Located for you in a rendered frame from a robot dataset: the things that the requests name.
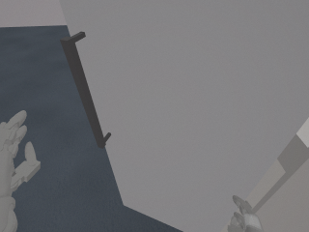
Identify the left robot forearm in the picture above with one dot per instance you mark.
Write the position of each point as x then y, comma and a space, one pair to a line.
8, 220

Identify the handle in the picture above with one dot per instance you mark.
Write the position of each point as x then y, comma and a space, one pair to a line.
69, 47

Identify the robot right hand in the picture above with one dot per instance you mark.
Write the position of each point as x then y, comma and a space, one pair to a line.
248, 221

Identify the fridge door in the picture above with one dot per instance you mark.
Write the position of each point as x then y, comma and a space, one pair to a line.
200, 97

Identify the robot left hand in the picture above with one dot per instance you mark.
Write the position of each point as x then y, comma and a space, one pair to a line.
11, 134

